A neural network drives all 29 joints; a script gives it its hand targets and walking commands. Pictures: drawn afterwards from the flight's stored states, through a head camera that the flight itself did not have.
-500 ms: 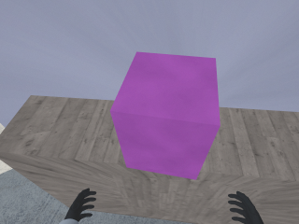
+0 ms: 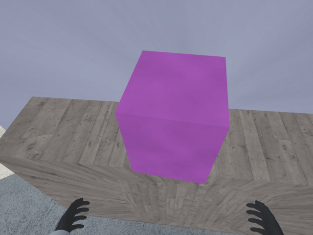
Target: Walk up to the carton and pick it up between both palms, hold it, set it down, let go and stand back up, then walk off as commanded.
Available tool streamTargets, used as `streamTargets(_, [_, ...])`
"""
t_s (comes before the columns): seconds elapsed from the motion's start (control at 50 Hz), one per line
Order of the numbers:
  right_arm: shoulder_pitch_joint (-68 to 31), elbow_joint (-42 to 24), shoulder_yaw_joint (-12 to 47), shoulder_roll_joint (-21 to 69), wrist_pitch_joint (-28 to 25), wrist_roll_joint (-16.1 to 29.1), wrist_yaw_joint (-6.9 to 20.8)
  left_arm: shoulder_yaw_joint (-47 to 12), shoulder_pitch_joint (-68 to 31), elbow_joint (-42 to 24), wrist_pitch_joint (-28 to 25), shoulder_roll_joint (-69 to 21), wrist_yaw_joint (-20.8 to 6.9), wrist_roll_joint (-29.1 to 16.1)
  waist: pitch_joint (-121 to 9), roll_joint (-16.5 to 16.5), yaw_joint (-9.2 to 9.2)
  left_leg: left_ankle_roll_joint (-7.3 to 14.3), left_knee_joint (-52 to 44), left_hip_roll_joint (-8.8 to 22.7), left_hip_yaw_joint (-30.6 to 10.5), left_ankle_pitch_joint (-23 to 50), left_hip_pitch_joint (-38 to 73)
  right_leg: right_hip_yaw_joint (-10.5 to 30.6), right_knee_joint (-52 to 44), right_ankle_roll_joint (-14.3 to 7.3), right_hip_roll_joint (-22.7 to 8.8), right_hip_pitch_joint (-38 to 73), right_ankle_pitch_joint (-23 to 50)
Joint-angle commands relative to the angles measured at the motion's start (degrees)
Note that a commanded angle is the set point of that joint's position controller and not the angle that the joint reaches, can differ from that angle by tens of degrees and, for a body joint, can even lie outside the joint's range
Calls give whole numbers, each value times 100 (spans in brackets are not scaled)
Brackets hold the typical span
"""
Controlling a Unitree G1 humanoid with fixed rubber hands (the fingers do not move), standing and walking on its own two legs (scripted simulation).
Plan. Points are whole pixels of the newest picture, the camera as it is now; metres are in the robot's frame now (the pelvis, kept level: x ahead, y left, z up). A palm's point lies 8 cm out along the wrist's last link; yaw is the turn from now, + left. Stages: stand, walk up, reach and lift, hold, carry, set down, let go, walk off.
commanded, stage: stand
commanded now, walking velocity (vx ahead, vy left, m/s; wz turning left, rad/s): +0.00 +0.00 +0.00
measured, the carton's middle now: (174, 119) +0.38 -0.01 +0.09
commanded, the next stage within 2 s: walk up in 1.64 s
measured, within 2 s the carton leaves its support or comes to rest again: neither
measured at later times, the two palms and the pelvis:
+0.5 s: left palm out of the picture +0.13 +0.28 -0.07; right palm out of the picture +0.14 -0.26 -0.07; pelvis -0.02 +0.00 +0.00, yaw +0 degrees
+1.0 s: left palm out of the picture +0.11 +0.28 -0.07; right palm out of the picture +0.12 -0.26 -0.07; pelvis -0.03 +0.00 +0.00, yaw +0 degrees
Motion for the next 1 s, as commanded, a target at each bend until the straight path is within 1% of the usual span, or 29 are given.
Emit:
streamTargets(0.0, [-282,-368,-294,-1377,-166,-115,23,361,-346,-430,-203,1015,-16,70,-484,182,-23,237,-876,451,-428,1082,445,307,-930,-224,-547,325,1138])
streamTargets(0.04, [-240,-380,-281,-1341,-193,-89,43,387,-395,-376,-196,1073,-26,85,-309,98,-116,244,-931,539,-453,1035,389,315,-965,-191,-533,234,1202])
streamTargets(0.06, [-340,-391,-299,-1374,-185,-107,22,375,-316,-360,-209,1031,-42,78,-500,182,-56,245,-906,505,-479,1012,374,340,-930,-195,-552,433,1200])
streamTargets(0.08, [-278,-385,-255,-1348,-187,-99,56,411,-434,-405,-213,1136,-26,76,-257,-44,-44,232,-974,497,-436,1150,216,331,-903,-179,-548,416,1342])
streamTargets(0.16, [-380,-356,-295,-1438,-189,-93,41,336,-442,-401,-238,940,-16,52,-391,95,39,237,-933,474,-425,1224,372,369,-986,-213,-564,380,1320])
streamTargets(0.22, [-206,-309,-272,-1373,-204,-76,51,399,-298,-359,-259,1111,-5,55,-545,-124,-46,218,-905,523,-424,1224,642,424,-1046,-257,-626,218,1232])
streamTargets(0.26, [-257,-271,-288,-1432,-213,-100,18,395,-237,-269,-257,1081,-3,58,-466,209,-5,293,-927,606,-515,1406,492,303,-958,-219,-562,378,1416])
streamTargets(0.28, [-293,-333,-271,-1372,-232,-61,38,377,-301,-316,-268,1062,-36,63,-479,206,-67,207,-897,493,-442,1232,529,346,-953,-213,-607,389,1371])
streamTargets(0.3, [-313,-303,-294,-1457,-209,-79,59,378,-257,-324,-264,1078,-34,64,-566,132,7,218,-915,524,-426,1312,487,362,-952,-221,-621,542,1434])
streamTargets(0.32, [-442,-350,-256,-1327,-180,-76,67,376,-336,-304,-244,1105,-14,29,-402,21,-35,249,-963,511,-494,1229,463,445,-996,-245,-628,341,1407])
streamTargets(0.36, [-457,-345,-280,-1471,-207,-81,60,346,-328,-315,-216,1046,-10,37,-629,152,5,223,-980,498,-474,1144,563,434,-1028,-247,-603,449,1267])
streamTargets(0.4, [-291,-239,-264,-1515,-192,-101,35,346,-436,-348,-229,1008,-31,38,-362,41,26,221,-1090,531,-522,1094,359,342,-1041,-221,-564,365,1086])
streamTargets(0.42, [-303,-258,-259,-1508,-202,-97,55,337,-317,-290,-211,1057,-20,34,-216,128,6,219,-1097,514,-540,782,443,462,-1190,-248,-611,125,697])
streamTargets(0.44, [-347,-267,-305,-1524,-174,-83,31,330,-269,-304,-231,1049,-50,5,-272,-21,15,219,-1075,509,-516,875,440,419,-1186,-230,-584,181,755])
streamTargets(0.5, [-367,-241,-239,-1392,-214,-73,66,362,-411,-323,-271,1095,-60,42,-399,136,-8,212,-1112,522,-498,750,392,521,-1207,-249,-612,238,793])
streamTargets(0.54, [-367,-234,-272,-1539,-231,-58,40,340,-305,-255,-267,1103,-33,30,-316,-47,-15,214,-1155,491,-520,581,413,502,-1294,-242,-611,189,620])
streamTargets(0.62, [-383,-222,-242,-1438,-204,-61,51,362,-233,-197,-250,1168,-39,30,-316,40,65,218,-1158,527,-534,785,365,448,-1204,-216,-612,301,844])
streamTargets(0.64, [-357,-240,-258,-1493,-176,-56,66,348,-384,-190,-273,1114,-45,48,-408,4,0,191,-1101,487,-441,738,488,550,-1201,-230,-659,251,829])
streamTargets(0.68, [-338,-234,-266,-1565,-217,-63,64,358,-387,-175,-246,1124,-53,40,-293,232,-5,214,-1157,565,-551,814,412,444,-1204,-203,-595,223,807])
streamTargets(0.72, [-209,-202,-215,-1473,-221,-43,50,392,-392,-168,-263,1248,-48,51,-203,-62,-39,197,-1157,536,-561,781,385,520,-1260,-222,-606,173,683])
streamTargets(0.74, [-412,-191,-229,-1549,-197,-64,61,383,-319,-145,-286,1239,-36,49,-319,182,51,220,-1271,583,-594,678,339,527,-1250,-241,-623,322,683])
streamTargets(0.76, [-327,-179,-224,-1528,-220,-59,53,374,-366,-121,-284,1206,-64,33,-255,84,22,195,-1253,544,-567,635,357,489,-1234,-217,-601,254,623])
streamTargets(0.82, [-299,-192,-265,-1635,-244,-51,81,372,-342,-66,-233,1270,-54,36,-49,319,-32,184,-1324,509,-550,243,192,571,-1354,-227,-637,159,372])
streamTargets(0.86, [-309,-176,-226,-1605,-227,-50,72,364,-342,-85,-264,1237,-77,13,-105,-80,49,174,-1320,518,-538,335,224,596,-1442,-213,-645,104,209])
streamTargets(0.88, [-314,-152,-255,-1652,-221,-44,62,319,-341,-34,-265,1130,-101,20,-61,123,-14,186,-1345,540,-590,207,233,592,-1468,-223,-612,69,217])
streamTargets(0.92, [-407,-135,-217,-1577,-219,-60,53,332,-494,-48,-267,1159,-67,35,-304,125,0,226,-1396,594,-653,402,379,580,-1335,-212,-597,161,425])
streamTargets(0.94, [-457,-186,-216,-1553,-222,-33,86,382,-390,-77,-268,1286,-84,9,-226,379,21,228,-1408,615,-654,336,234,540,-1305,-191,-573,246,430])
streamTargets(0.96, [-482,-150,-227,-1588,-241,-57,60,326,-409,-15,-263,1088,-93,25,-193,329,97,249,-1428,640,-749,178,94,491,-1304,-196,-575,359,496])
streamTargets(0.98, [-491,-166,-191,-1543,-227,-46,48,347,-340,-18,-277,1187,-96,22,-320,105,48,226,-1384,627,-698,247,209,518,-1268,-214,-599,349,529])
